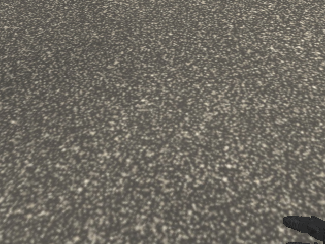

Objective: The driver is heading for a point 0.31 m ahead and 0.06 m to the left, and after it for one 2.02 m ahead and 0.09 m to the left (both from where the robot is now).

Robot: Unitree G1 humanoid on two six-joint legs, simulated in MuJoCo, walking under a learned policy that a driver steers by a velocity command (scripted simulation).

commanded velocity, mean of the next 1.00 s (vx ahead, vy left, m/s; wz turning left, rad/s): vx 0.50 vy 0.00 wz -0.11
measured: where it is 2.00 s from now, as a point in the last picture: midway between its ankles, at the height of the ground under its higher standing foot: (204, 118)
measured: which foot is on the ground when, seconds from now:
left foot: up 0.00-0.02, down 0.04-0.56, up 0.58-1.00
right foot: down 0.00-0.04, up 0.06-0.52, down 0.54-1.00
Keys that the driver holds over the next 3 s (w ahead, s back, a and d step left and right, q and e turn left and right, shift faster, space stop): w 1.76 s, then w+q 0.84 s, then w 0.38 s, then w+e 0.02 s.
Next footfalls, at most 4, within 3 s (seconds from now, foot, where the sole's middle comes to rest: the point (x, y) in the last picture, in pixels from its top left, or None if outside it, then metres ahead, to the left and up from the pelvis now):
0.04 left None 0.18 0.13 -0.77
0.54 right None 0.44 -0.14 -0.77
1.06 left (173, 181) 0.75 0.08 -0.77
1.58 right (229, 136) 1.02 -0.19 -0.77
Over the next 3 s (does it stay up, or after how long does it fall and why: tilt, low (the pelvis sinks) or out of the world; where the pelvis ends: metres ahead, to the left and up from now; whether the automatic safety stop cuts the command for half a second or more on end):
stays up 1.64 0.02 0.01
